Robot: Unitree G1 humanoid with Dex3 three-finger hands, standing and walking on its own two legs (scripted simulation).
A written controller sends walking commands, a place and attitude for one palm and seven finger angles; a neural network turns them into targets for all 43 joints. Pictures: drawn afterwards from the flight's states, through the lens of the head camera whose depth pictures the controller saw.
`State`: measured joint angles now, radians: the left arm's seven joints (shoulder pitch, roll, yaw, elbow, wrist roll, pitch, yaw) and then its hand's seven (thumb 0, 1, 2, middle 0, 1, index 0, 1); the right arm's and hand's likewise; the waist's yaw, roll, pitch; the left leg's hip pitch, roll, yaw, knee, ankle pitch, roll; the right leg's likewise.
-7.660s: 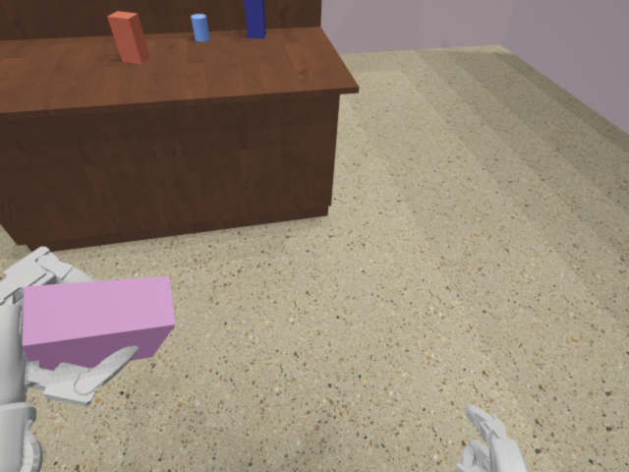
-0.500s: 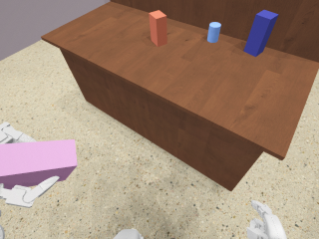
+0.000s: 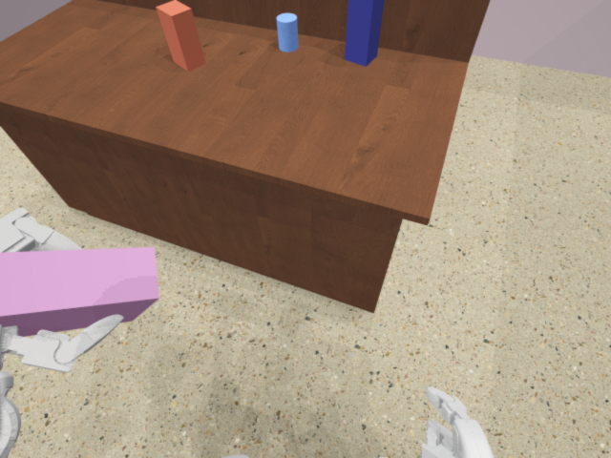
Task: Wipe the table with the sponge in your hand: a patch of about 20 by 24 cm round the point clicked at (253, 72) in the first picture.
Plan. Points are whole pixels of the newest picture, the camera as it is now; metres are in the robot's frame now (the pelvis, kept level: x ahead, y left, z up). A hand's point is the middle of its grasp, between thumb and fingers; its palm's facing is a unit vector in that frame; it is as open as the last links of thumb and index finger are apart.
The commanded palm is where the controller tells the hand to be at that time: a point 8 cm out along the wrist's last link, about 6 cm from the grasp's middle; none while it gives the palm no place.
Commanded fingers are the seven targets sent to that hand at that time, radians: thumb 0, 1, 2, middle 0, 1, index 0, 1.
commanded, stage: turn to face it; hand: left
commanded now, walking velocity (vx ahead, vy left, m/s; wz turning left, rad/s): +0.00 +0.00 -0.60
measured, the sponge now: (100, 292) +0.23 +0.23 +0.16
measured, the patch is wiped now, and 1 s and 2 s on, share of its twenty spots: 0.00 0.00 0.00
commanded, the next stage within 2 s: take the last steps up to it in 1.14 s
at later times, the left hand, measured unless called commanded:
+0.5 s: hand (153, 306) +0.21 +0.16 +0.18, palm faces +0.20 -0.88 -0.43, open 9.2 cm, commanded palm +0.17 +0.19 +0.19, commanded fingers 0.00 0.10 1.30 -1.20 -1.60 -1.20 -1.60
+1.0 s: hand (339, 372) +0.17 +0.00 +0.19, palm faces -0.16 -0.83 -0.54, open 9.3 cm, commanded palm +0.15 +0.07 +0.19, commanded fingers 0.00 0.10 1.30 -1.20 -1.60 -1.20 -1.60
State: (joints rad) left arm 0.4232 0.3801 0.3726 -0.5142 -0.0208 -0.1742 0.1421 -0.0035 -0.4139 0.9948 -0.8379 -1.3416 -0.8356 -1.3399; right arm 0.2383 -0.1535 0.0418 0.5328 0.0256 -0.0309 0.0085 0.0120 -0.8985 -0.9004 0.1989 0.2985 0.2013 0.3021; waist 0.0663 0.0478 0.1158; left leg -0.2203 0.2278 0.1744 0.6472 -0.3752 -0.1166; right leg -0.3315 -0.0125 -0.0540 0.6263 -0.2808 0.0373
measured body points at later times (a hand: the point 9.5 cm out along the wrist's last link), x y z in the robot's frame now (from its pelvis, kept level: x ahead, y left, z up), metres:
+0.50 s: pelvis -0.06 -0.03 +0.01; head -0.03 -0.02 +0.46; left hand +0.19 +0.21 +0.20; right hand +0.04 -0.30 -0.07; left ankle -0.02 +0.10 -0.72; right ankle -0.06 -0.13 -0.66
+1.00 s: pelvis -0.14 -0.08 +0.02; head -0.09 -0.11 +0.46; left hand +0.17 +0.04 +0.22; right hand -0.15 -0.40 -0.07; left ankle -0.08 +0.04 -0.68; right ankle -0.13 -0.17 -0.72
